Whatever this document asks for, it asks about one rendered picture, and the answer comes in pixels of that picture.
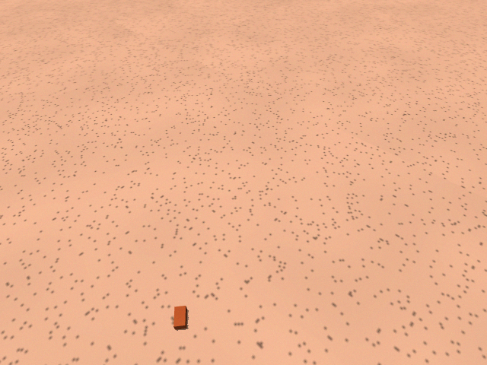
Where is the small box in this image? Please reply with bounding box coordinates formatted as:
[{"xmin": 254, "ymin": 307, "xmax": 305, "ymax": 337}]
[{"xmin": 173, "ymin": 306, "xmax": 187, "ymax": 330}]

